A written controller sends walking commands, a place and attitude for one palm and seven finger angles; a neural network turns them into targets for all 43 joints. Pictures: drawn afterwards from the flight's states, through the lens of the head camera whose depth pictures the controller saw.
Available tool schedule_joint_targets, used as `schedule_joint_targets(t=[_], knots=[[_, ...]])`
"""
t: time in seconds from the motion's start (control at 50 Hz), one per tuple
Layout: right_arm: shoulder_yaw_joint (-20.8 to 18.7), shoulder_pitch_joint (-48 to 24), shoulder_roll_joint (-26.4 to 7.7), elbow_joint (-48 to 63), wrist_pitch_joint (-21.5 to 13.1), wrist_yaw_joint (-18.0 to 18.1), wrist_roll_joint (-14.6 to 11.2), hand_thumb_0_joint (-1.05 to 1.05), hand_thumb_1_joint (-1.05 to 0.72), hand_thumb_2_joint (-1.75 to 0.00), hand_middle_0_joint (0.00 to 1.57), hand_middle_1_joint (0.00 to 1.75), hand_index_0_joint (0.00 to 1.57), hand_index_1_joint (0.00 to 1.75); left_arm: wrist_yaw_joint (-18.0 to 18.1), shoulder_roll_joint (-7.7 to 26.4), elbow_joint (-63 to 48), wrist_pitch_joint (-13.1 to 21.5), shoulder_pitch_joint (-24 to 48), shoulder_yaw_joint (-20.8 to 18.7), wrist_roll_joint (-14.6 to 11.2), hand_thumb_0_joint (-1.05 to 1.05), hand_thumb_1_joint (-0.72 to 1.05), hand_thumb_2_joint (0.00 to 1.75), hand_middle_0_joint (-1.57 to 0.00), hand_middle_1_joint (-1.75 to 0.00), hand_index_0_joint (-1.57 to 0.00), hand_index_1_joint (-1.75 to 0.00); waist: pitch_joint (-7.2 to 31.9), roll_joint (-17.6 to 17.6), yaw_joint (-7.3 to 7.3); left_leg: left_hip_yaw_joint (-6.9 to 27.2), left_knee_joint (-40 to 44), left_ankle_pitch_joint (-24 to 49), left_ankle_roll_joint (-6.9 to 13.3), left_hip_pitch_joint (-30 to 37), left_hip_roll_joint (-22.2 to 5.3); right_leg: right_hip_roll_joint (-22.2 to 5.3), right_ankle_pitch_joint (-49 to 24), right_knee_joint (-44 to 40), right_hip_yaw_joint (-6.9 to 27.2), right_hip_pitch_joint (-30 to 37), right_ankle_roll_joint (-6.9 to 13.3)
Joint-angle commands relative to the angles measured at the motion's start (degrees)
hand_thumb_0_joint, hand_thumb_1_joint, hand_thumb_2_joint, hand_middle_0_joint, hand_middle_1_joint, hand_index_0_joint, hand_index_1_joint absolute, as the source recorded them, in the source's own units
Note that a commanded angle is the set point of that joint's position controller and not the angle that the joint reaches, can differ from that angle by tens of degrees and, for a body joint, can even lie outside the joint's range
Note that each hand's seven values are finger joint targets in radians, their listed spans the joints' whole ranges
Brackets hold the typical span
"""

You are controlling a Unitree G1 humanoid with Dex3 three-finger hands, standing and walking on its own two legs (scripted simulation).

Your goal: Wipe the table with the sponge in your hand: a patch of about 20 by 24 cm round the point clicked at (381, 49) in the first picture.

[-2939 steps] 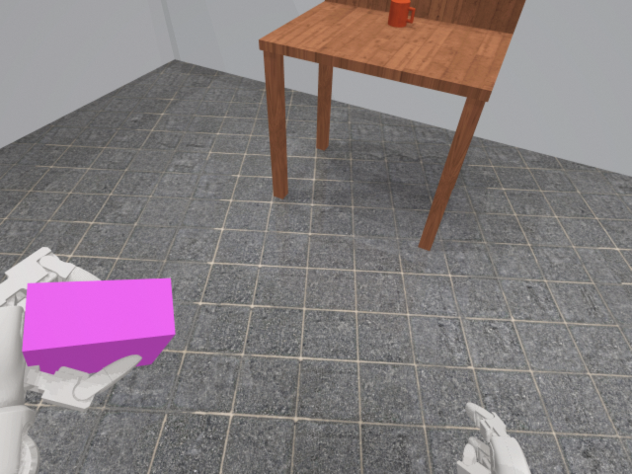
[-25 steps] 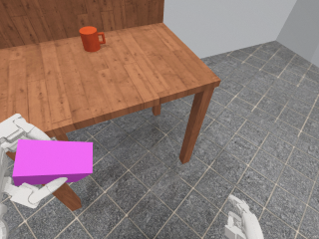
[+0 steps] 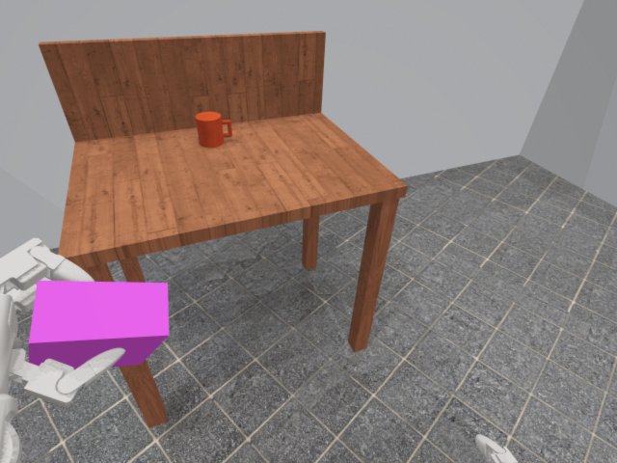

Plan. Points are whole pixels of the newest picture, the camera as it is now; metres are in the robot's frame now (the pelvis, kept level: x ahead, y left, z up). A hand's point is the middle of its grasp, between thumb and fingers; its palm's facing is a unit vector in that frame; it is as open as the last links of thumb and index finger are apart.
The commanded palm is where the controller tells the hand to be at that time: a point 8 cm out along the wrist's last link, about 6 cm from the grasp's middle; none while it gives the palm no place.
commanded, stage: stop stepping back and stand still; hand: left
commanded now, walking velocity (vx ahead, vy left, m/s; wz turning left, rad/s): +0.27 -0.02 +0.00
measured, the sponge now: (115, 328) +0.22 +0.21 +0.16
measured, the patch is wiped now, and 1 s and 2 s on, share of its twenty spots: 1.00 1.00 1.00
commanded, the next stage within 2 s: stand and wait in 0.34 s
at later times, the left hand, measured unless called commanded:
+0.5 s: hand (63, 317) +0.21 +0.25 +0.19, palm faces +0.47 -0.80 -0.37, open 9.7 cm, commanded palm +0.15 +0.27 +0.19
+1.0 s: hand (105, 298) +0.25 +0.23 +0.16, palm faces +0.36 -0.85 -0.40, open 9.7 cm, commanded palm +0.19 +0.28 +0.19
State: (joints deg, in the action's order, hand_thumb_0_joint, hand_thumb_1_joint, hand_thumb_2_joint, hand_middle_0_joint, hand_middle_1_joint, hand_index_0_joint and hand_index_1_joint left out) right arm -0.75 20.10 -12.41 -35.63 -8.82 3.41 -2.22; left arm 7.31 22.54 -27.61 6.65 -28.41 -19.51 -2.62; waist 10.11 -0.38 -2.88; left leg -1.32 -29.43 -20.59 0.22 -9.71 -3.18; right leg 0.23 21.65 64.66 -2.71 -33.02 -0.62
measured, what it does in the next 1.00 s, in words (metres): steps on the spot: right foot, then left foot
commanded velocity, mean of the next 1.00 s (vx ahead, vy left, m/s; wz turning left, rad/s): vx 0.04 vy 0.01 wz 0.00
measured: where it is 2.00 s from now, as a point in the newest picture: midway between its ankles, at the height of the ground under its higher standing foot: outside the picture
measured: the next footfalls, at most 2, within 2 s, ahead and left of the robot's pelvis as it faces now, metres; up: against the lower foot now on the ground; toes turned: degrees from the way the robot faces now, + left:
right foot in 0.10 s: +0.06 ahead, -0.11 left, +0.00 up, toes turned -1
left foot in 0.64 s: +0.07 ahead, +0.11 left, +0.00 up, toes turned +2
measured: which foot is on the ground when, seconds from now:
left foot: down 0.00-0.50, up 0.52-0.62, down 0.64-1.00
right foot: up 0.00-0.08, down 0.10-1.00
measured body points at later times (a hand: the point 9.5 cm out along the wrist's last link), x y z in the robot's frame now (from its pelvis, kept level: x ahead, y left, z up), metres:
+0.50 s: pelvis -0.01 -0.01 -0.01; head -0.03 -0.01 +0.44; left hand +0.18 +0.29 +0.21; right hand +0.17 -0.23 -0.08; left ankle +0.00 +0.12 -0.73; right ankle +0.02 -0.13 -0.74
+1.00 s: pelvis +0.04 +0.00 +0.00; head +0.04 -0.01 +0.45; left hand +0.23 +0.27 +0.19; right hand +0.22 -0.23 -0.08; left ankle +0.03 +0.11 -0.73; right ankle +0.02 -0.11 -0.73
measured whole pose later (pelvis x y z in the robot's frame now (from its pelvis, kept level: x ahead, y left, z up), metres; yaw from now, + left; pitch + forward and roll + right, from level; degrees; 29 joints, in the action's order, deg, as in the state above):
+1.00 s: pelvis +0.04 +0.00 +0.00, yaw +0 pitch +0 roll -1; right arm 0.8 9.0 -11.2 -34.6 -3.7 2.3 -1.4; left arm 7.6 20.3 -28.3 6.5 -27.8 -18.3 -2.8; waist 0.3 1.8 -1.2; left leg -1.3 -30.5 -16.9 0.4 -13.8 -1.3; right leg 1.6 15.5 26.9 -1.7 -11.7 0.9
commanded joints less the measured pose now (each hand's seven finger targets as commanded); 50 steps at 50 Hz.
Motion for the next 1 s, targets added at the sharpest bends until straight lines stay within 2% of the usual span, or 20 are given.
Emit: schedule_joint_targets(t=[0.0,0.04,0.06,0.08,0.12,0.2,0.24,0.26,0.28,0.34,0.42,0.44,0.48,0.5,0.56,0.62,0.64,0.74,0.84,0.98], knots=[[-0.5,-12.2,-7.8,8.2,-1.4,1.9,0.9,0.0,-0.9,-0.9,0.2,0.3,0.2,0.3,0.6,6.3,-4.5,1.9,12.5,-3.6,-1.1,0.0,0.1,1.3,-1.2,-1.6,-1.2,-1.6,-14.7,9.1,2.79,6.1,11.1,-15.1,6.6,-17.7,-9.6,0.0,0.6,-27.1,-2.6,15.1,0.0],[-0.6,-12.6,-8.0,8.6,-1.2,2.1,1.4,0.0,-0.9,-0.9,0.2,0.3,0.2,0.3,0.3,5.4,-1.7,1.4,11.3,-2.5,-0.6,0.0,0.1,1.3,-1.2,-1.6,-1.2,-1.6,-10.6,1.9,4.32,0.8,-6.7,-16.8,4.7,-22.7,-2.8,1.6,-0.5,-37.5,-3.9,27.9,1.0],[-1.0,-13.4,-7.0,8.6,-0.9,1.6,1.1,0.0,-0.9,-0.9,0.2,0.3,0.2,0.3,0.0,6.2,-2.7,1.4,12.5,-2.0,0.0,0.0,0.1,1.3,-1.2,-1.6,-1.2,-1.6,-9.2,-12.2,4.31,-3.1,-25.6,-13.8,3.6,-28.4,1.6,-7.9,5.4,-44.8,11.8,29.7,4.9],[-2.2,-14.6,-7.6,9.4,-0.8,1.3,0.8,0.0,-0.9,-0.9,0.2,0.3,0.2,0.3,-0.3,8.8,-5.4,1.9,14.3,-3.8,-0.2,0.0,0.1,1.3,-1.2,-1.6,-1.2,-1.6,-6.4,-23.1,3.73,1.8,-40.5,-12.4,2.4,-31.9,3.9,-19.9,12.2,-54.5,37.9,25.9,9.6],[-1.4,-15.0,-6.3,7.9,-1.1,0.1,1.5,0.0,-0.9,-0.9,0.2,0.3,0.2,0.3,-1.0,9.5,-12.8,4.4,19.1,-4.7,-0.6,0.0,0.1,1.3,-1.2,-1.6,-1.2,-1.6,-2.6,-6.7,1.68,5.5,-41.4,-4.8,1.4,-26.3,-0.1,-20.2,13.8,-52.9,33.3,21.1,11.5],[-1.3,-16.4,-5.0,8.2,0.1,0.6,1.5,0.0,-0.9,-0.9,0.2,0.3,0.2,0.3,1.1,12.8,-23.2,4.8,11.9,-9.2,-0.8,0.0,0.1,1.3,-1.2,-1.6,-1.2,-1.6,-2.6,-11.0,1.52,2.5,-14.7,-3.5,3.2,-1.7,-2.2,-15.6,11.8,-45.8,14.9,4.5,8.6],[-0.3,-16.0,-5.2,7.5,-0.1,1.6,2.1,0.0,-0.9,-0.9,0.2,0.3,0.2,0.3,2.3,10.7,-23.8,4.7,8.7,-7.6,-0.6,0.0,0.1,1.3,-1.2,-1.6,-1.2,-1.6,-3.9,5.0,0.82,0.8,1.4,-6.0,3.4,4.4,0.5,-8.5,15.7,-32.9,6.8,2.2,5.7],[-0.6,-16.0,-7.2,8.0,-0.1,1.7,2.5,0.0,-0.9,-0.9,0.2,0.3,0.2,0.3,2.8,9.0,-23.4,4.8,7.6,-7.3,-0.8,0.0,0.1,1.3,-1.2,-1.6,-1.2,-1.6,-5.4,21.4,1.41,18.1,12.8,-20.6,7.1,3.8,-7.8,-1.0,15.4,-18.3,1.9,-2.9,2.7],[-0.1,-15.9,-6.7,8.6,-0.6,1.6,2.1,0.0,-0.9,-0.9,0.2,0.3,0.2,0.3,3.6,8.4,-23.7,4.7,10.6,-6.4,-0.2,0.0,0.1,1.3,-1.2,-1.6,-1.2,-1.6,-8.4,27.8,0.96,31.1,22.0,-30.7,12.0,-4.7,-16.7,2.2,12.9,-2.3,0.1,-3.5,0.9],[-1.2,-13.2,-5.7,6.8,-1.5,0.4,1.1,0.0,-0.9,-0.9,0.2,0.3,0.2,0.3,3.1,9.4,-12.8,4.1,11.2,-8.3,-0.2,0.0,0.1,1.3,-1.2,-1.6,-1.2,-1.6,-9.2,9.8,2.44,20.4,16.1,-17.4,10.5,-11.9,-13.7,-2.4,6.8,-5.9,3.3,3.9,0.5],[0.0,-15.1,-5.7,8.0,-1.0,0.4,0.7,0.0,-0.9,-0.9,0.2,0.3,0.2,0.3,2.1,4.6,-6.1,2.4,8.0,-3.5,-0.4,0.0,0.1,1.3,-1.2,-1.6,-1.2,-1.6,-9.9,8.3,3.22,6.6,3.9,-7.1,4.2,-14.4,-5.3,1.0,-3.3,-39.5,-2.8,22.0,0.0],[-0.3,-14.8,-5.7,8.4,-0.7,0.2,0.9,0.0,-0.9,-0.9,0.2,0.3,0.2,0.3,1.5,4.8,-5.7,2.5,7.5,-3.0,-0.2,0.0,0.1,1.3,-1.2,-1.6,-1.2,-1.6,-9.3,1.7,2.79,3.2,-4.2,-3.9,2.9,-16.4,-2.5,-1.6,-6.7,-43.9,1.7,25.1,1.6],[-1.1,-16.0,-5.7,8.9,0.0,-0.4,0.8,0.0,-0.9,-0.9,0.2,0.3,0.2,0.3,0.9,7.2,-9.1,2.7,10.5,-3.2,-0.5,0.0,0.1,1.3,-1.2,-1.6,-1.2,-1.6,-7.8,-12.8,2.11,0.4,-25.1,-4.4,0.3,-23.2,2.0,-18.6,-14.2,-51.5,27.6,26.0,9.2],[-0.5,-16.7,-5.3,8.7,-0.2,-0.7,1.4,0.0,-0.9,-0.9,0.2,0.3,0.2,0.3,1.1,8.3,-10.6,3.9,12.4,-4.6,-0.2,0.0,0.1,1.3,-1.2,-1.6,-1.2,-1.6,-7.0,-5.8,2.14,1.6,-26.7,-4.9,-0.1,-23.3,0.9,-20.0,-24.9,-49.6,25.0,27.5,10.3],[-1.8,-15.5,-6.1,9.0,0.2,-0.5,1.1,0.0,-0.9,-0.9,0.2,0.3,0.2,0.3,1.6,10.1,-18.5,3.9,10.3,-7.1,-0.8,0.0,0.1,1.3,-1.2,-1.6,-1.2,-1.6,-3.7,-8.4,1.8,2.7,-8.7,1.0,1.1,-9.2,-0.9,-15.7,-20.1,-43.2,15.2,22.6,8.4],[-1.2,-17.3,-7.0,10.5,0.8,0.6,1.9,0.0,-0.9,-0.9,0.2,0.3,0.2,0.3,2.8,10.6,-26.5,5.2,7.5,-8.3,-0.6,0.0,0.1,1.3,-1.2,-1.6,-1.2,-1.6,-2.5,16.8,3.07,15.5,8.5,16.9,3.7,2.4,-8.4,-2.5,-8.3,-27.1,1.6,14.0,1.0],[-0.8,-17.0,-6.0,10.8,0.6,0.4,1.9,0.0,-0.9,-0.9,0.2,0.3,0.2,0.3,3.2,11.2,-26.4,5.2,6.5,-8.5,-0.1,0.0,0.1,1.3,-1.2,-1.6,-1.2,-1.6,-2.5,18.5,3.58,19.6,11.5,16.4,5.8,2.9,-11.1,-0.7,0.5,-24.8,1.6,11.4,-0.1],[-0.7,-14.5,-5.8,7.8,-1.1,0.1,1.5,0.0,-0.9,-0.9,0.2,0.3,0.2,0.3,3.5,9.2,-18.1,4.1,6.8,-7.7,0.2,0.0,0.1,1.3,-1.2,-1.6,-1.2,-1.6,-2.4,11.1,2.56,10.2,3.6,35.8,4.0,4.3,-7.7,-0.4,-7.1,-36.9,0.9,17.4,-0.2],[-2.0,-14.3,-6.7,8.9,1.0,-0.9,0.7,0.0,-0.9,-0.9,0.2,0.3,0.2,0.3,1.9,5.7,-10.8,3.4,2.0,-5.0,-0.7,0.0,0.1,1.3,-1.2,-1.6,-1.2,-1.6,0.9,-0.9,1.64,4.6,-2.5,29.2,0.3,-1.5,-3.0,-6.1,-37.2,-38.9,8.2,28.5,2.6],[-1.1,-16.7,-5.9,10.5,2.8,0.2,1.2,0.0,-0.9,-0.9,0.2,0.3,0.2,0.3,2.1,9.2,-14.9,3.7,3.9,-7.2,-1.0,0.0,0.1,1.3,-1.2,-1.6,-1.2,-1.6,-0.7,1.7,2.68,5.4,2.5,26.2,1.3,-0.5,-3.2,-4.8,-28.7,-40.5,6.7,25.7,1.6]])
